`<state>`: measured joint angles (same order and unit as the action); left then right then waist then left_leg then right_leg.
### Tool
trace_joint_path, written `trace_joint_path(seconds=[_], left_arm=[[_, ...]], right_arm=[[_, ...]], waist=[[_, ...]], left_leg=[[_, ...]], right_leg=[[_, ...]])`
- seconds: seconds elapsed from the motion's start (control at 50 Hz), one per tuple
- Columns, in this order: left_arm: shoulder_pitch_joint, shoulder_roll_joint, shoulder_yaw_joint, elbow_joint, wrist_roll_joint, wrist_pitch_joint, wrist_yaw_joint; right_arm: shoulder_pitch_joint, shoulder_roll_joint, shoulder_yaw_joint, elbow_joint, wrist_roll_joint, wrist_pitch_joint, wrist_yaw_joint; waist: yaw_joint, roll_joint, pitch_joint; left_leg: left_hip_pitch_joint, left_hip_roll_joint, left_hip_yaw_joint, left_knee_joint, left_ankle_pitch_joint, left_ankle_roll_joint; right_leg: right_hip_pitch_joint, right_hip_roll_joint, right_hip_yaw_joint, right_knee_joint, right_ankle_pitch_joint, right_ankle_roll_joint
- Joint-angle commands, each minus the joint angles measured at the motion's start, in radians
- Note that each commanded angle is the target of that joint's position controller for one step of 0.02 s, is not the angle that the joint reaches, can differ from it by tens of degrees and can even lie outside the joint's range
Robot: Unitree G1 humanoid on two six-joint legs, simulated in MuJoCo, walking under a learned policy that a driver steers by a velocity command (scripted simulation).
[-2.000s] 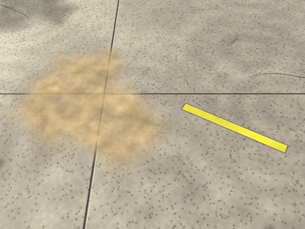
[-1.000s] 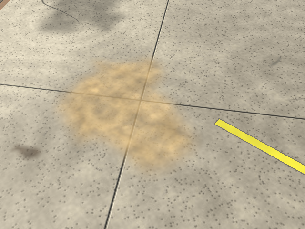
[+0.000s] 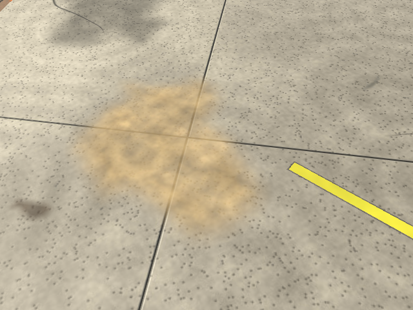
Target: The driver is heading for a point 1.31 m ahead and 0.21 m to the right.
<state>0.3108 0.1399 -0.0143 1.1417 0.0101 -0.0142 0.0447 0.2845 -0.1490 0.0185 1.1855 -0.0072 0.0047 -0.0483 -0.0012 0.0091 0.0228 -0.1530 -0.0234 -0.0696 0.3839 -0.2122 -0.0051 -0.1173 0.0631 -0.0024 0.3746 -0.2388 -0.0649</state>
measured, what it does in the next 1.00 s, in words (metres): walks ahead: left foot, then right foot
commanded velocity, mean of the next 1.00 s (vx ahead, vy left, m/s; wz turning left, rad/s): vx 0.39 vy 0.00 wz -0.03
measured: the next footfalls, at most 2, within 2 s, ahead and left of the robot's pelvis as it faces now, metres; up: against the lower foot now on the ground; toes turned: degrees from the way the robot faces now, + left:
left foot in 0.34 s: +0.15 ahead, +0.14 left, +0.00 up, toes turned +4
right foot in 0.84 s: +0.50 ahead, +0.00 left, +0.00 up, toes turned -4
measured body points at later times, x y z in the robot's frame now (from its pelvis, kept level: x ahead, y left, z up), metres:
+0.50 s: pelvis +0.14 +0.07 +0.00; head +0.15 +0.09 +0.45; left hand +0.14 +0.31 -0.16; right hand +0.13 -0.17 -0.15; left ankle +0.11 +0.14 -0.74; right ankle +0.09 -0.06 -0.67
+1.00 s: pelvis +0.42 +0.04 -0.01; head +0.45 +0.04 +0.44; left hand +0.45 +0.30 -0.15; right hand +0.46 -0.20 -0.16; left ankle +0.36 +0.17 -0.66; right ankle +0.46 +0.00 -0.74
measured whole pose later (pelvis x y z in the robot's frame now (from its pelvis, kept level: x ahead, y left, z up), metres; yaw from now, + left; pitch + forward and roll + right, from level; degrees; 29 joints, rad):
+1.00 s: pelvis +0.42 +0.04 -0.01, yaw -1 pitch -1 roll +0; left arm 0.28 0.21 0.06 1.04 0.01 -0.08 0.00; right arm 0.27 -0.19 -0.04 0.99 -0.04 -0.09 0.01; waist 0.01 0.01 0.06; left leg -0.42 0.04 0.01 1.16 -0.29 0.07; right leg -0.24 0.10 -0.09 0.40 -0.17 -0.13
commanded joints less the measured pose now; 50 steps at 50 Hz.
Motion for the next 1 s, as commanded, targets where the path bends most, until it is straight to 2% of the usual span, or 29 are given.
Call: trace_joint_path(seconds=[0.02, 0.06, 0.08, 0.1, 0.14, 0.2, 0.26, 0.28, 0.32, 0.34, 0.36, 0.38, 0.4, 0.42, 0.44, 0.5, 0.58, 0.64, 0.7, 0.76, 0.8, 0.82, 0.84, 0.86, 0.88, 0.9, 0.92, 0.96, 1.0], left_arm=[[0.083, 0.090, 0.017, -0.006, 0.002, -0.001, 0.001], [0.122, 0.144, 0.042, -0.003, 0.000, 0.011, 0.000], [0.160, 0.159, 0.052, 0.002, 0.000, 0.017, -0.002], [0.187, 0.163, 0.059, 0.008, 0.003, 0.018, -0.004], [0.208, 0.156, 0.066, 0.007, 0.016, 0.005, -0.008], [0.181, 0.158, 0.074, -0.011, 0.015, -0.024, -0.013], [0.162, 0.164, 0.077, -0.024, 0.011, -0.042, -0.014], [0.151, 0.168, 0.079, -0.029, 0.009, -0.045, -0.016], [0.121, 0.168, 0.079, -0.040, 0.001, -0.048, -0.020], [0.121, 0.145, 0.070, -0.046, 0.008, -0.057, -0.024], [0.091, 0.074, 0.048, -0.082, 0.004, -0.067, -0.036], [0.093, 0.074, 0.052, -0.118, 0.015, -0.068, -0.044], [0.057, 0.126, 0.064, -0.124, 0.036, -0.062, -0.052], [0.028, 0.109, 0.061, -0.128, 0.034, -0.066, -0.063], [0.028, 0.090, 0.058, -0.125, 0.024, -0.070, -0.070], [0.030, 0.098, 0.067, -0.120, 0.028, -0.052, -0.077], [-0.115, 0.088, 0.068, -0.175, 0.024, -0.033, -0.078], [-0.269, 0.071, 0.056, -0.236, 0.016, -0.033, -0.080], [-0.354, 0.067, 0.047, -0.269, 0.006, -0.034, -0.078], [-0.303, 0.104, 0.059, -0.270, 0.006, -0.041, -0.064], [-0.094, 0.146, 0.083, -0.205, 0.004, -0.053, -0.049], [0.058, 0.168, 0.098, -0.157, 0.012, -0.061, -0.041], [0.205, 0.249, 0.121, -0.130, 0.038, -0.065, -0.033], [0.198, 0.309, 0.134, -0.137, 0.047, -0.058, -0.043], [0.101, 0.267, 0.130, -0.143, 0.004, -0.048, -0.053], [-0.005, 0.202, 0.110, -0.163, -0.007, -0.050, -0.056], [-0.044, 0.150, 0.097, -0.163, -0.002, -0.058, -0.060], [-0.026, 0.101, 0.078, -0.137, 0.000, -0.073, -0.049], [0.023, 0.126, 0.079, -0.124, -0.002, -0.086, -0.041]], right_arm=[[0.070, -0.066, -0.009, -0.005, -0.005, -0.001, -0.002], [0.045, -0.072, -0.016, -0.032, -0.017, 0.001, 0.005], [0.017, -0.069, -0.017, -0.054, -0.027, -0.001, 0.012], [-0.012, -0.058, -0.016, -0.077, -0.038, -0.007, 0.020], [-0.066, -0.065, -0.021, -0.121, -0.039, -0.026, 0.032], [-0.079, -0.075, -0.034, -0.154, -0.028, -0.057, 0.051], [-0.094, -0.076, -0.045, -0.186, -0.016, -0.065, 0.062], [-0.075, -0.073, -0.048, -0.189, -0.012, -0.065, 0.062], [0.061, -0.067, -0.058, -0.147, -0.007, -0.066, 0.059], [0.170, -0.096, -0.073, -0.115, -0.010, -0.073, 0.050], [0.308, -0.185, -0.096, -0.096, -0.026, -0.084, 0.038], [0.405, -0.254, -0.113, -0.063, -0.017, -0.073, 0.040], [0.290, -0.200, -0.099, -0.089, -0.016, -0.064, 0.040], [0.181, -0.169, -0.090, -0.131, -0.013, -0.070, 0.047], [0.125, -0.153, -0.085, -0.151, -0.013, -0.080, 0.051], [0.157, -0.103, -0.064, -0.134, -0.010, -0.106, 0.043], [0.256, -0.101, -0.053, -0.100, -0.009, -0.112, 0.038], [0.267, -0.091, -0.044, -0.100, -0.010, -0.114, 0.035], [0.290, -0.107, -0.044, -0.090, -0.010, -0.118, 0.028], [0.266, -0.133, -0.051, -0.088, -0.013, -0.122, 0.022], [0.238, -0.157, -0.060, -0.090, -0.019, -0.116, 0.018], [0.220, -0.164, -0.062, -0.095, -0.013, -0.111, 0.021], [0.240, -0.122, -0.052, -0.119, -0.006, -0.110, 0.028], [0.368, -0.016, -0.042, -0.126, 0.022, -0.105, 0.045], [0.261, -0.115, -0.065, -0.142, -0.003, -0.101, 0.045], [0.137, -0.132, -0.072, -0.187, -0.012, -0.108, 0.049], [0.088, -0.124, -0.073, -0.200, -0.016, -0.115, 0.050], [0.100, -0.088, -0.072, -0.203, -0.036, -0.096, 0.055], [0.087, -0.072, -0.071, -0.222, -0.039, -0.077, 0.060]], waist=[[0.008, -0.029, 0.044], [0.030, -0.105, 0.075], [0.049, -0.135, 0.111], [0.063, -0.149, 0.155], [0.070, -0.116, 0.202], [0.038, -0.065, 0.159], [0.022, -0.103, 0.123], [0.007, -0.112, 0.119], [-0.059, -0.076, 0.101], [-0.102, -0.021, 0.057], [-0.157, 0.193, 0.004], [-0.145, 0.307, -0.009], [-0.077, 0.135, 0.082], [-0.041, 0.051, 0.126], [-0.010, 0.023, 0.123], [0.018, 0.041, 0.082], [0.002, 0.056, 0.089], [-0.020, 0.065, 0.119], [-0.034, 0.084, 0.125], [0.011, 0.092, 0.081], [0.099, 0.094, -0.032], [0.167, 0.075, -0.104], [0.197, -0.022, -0.214], [0.105, -0.221, -0.298], [0.095, -0.085, -0.222], [0.067, -0.059, -0.062], [0.040, 0.002, 0.001], [-0.020, -0.004, 0.022], [-0.038, -0.019, 0.020]], left_leg=[[-0.040, 0.058, -0.042, -0.026, 0.003, 0.038], [-0.153, -0.011, 0.026, 0.113, -0.208, 0.053], [-0.242, -0.029, 0.063, 0.202, -0.262, 0.057], [-0.302, -0.011, 0.095, 0.283, -0.262, 0.060], [-0.414, 0.048, 0.087, 0.432, -0.261, 0.063], [-0.447, 0.076, 0.086, 0.427, -0.212, 0.061], [-0.306, 0.051, 0.126, 0.296, -0.161, 0.062], [-0.225, 0.039, 0.144, 0.238, -0.125, 0.065], [0.043, -0.014, 0.190, 0.110, -0.040, 0.067], [0.212, -0.001, 0.145, 0.068, -0.077, 0.073], [0.331, 0.242, -0.205, -0.125, -0.331, 0.123], [0.351, 0.412, -0.586, -0.273, -0.549, 0.213], [0.236, 0.404, -0.552, -0.263, -0.588, 0.220], [0.144, 0.365, -0.448, -0.261, -0.476, 0.209], [0.099, 0.319, -0.341, -0.272, -0.318, 0.193], [0.113, 0.238, -0.143, -0.263, 0.053, 0.167], [0.155, 0.209, -0.032, -0.239, 0.386, 0.170], [0.130, 0.184, 0.018, -0.243, 0.495, 0.167], [0.146, 0.191, 0.043, -0.242, 0.591, 0.163], [0.222, 0.219, 0.064, -0.140, 0.867, 0.155], [0.259, 0.218, 0.079, 0.109, 1.016, 0.143], [0.177, 0.192, 0.098, 0.309, 0.895, 0.133], [-0.014, 0.136, 0.130, 0.611, 0.518, 0.126], [-0.373, -0.069, 0.116, 0.989, -0.321, 0.090], [-0.478, -0.011, 0.014, 1.029, -0.242, 0.110], [-0.519, 0.044, 0.024, 0.975, -0.131, 0.114], [-0.476, 0.076, 0.026, 0.909, -0.070, 0.110], [-0.368, 0.107, 0.028, 0.806, -0.051, 0.080], [-0.353, 0.107, 0.047, 0.732, -0.055, 0.049]], right_leg=[[-0.034, -0.132, 0.138, -0.113, -0.070, -0.017], [-0.032, -0.169, 0.232, -0.161, -0.403, -0.074], [-0.032, -0.229, 0.317, -0.212, -0.547, -0.116], [-0.048, -0.297, 0.395, -0.252, -0.613, -0.160], [-0.045, -0.371, 0.471, -0.296, -0.546, -0.212], [0.021, -0.340, 0.377, -0.269, -0.337, -0.193], [-0.034, -0.288, 0.267, -0.227, -0.220, -0.166], [-0.081, -0.278, 0.241, -0.208, -0.207, -0.157], [-0.237, -0.232, 0.176, -0.097, -0.177, -0.130], [-0.321, -0.188, 0.124, 0.039, -0.110, -0.106], [-0.442, -0.071, -0.015, 0.376, -0.129, -0.052], [-0.606, 0.011, -0.057, 0.644, -0.317, -0.039], [-0.638, -0.075, 0.012, 0.778, -0.245, -0.054], [-0.631, -0.113, 0.032, 0.791, -0.133, -0.055], [-0.586, -0.138, 0.036, 0.763, -0.056, -0.045], [-0.539, -0.147, -0.005, 0.718, 0.025, -0.009], [-0.621, -0.135, -0.060, 0.648, 0.083, 0.017], [-0.592, -0.111, -0.100, 0.458, 0.147, 0.024], [-0.494, -0.076, -0.137, 0.284, 0.190, 0.001], [-0.365, -0.033, -0.144, 0.216, 0.151, -0.057], [-0.166, 0.012, -0.136, 0.179, 0.099, -0.097], [0.031, -0.012, -0.110, 0.109, 0.134, -0.118], [0.255, -0.233, 0.134, 0.094, -0.022, -0.162], [0.464, -0.494, 0.681, -0.035, -0.058, -0.337], [0.370, -0.431, 0.717, -0.131, -0.230, -0.318], [0.216, -0.398, 0.554, -0.156, -0.211, -0.278], [0.094, -0.353, 0.459, -0.184, -0.069, -0.247], [-0.039, -0.270, 0.318, -0.199, 0.132, -0.202], [-0.066, -0.242, 0.263, -0.201, 0.249, -0.203]])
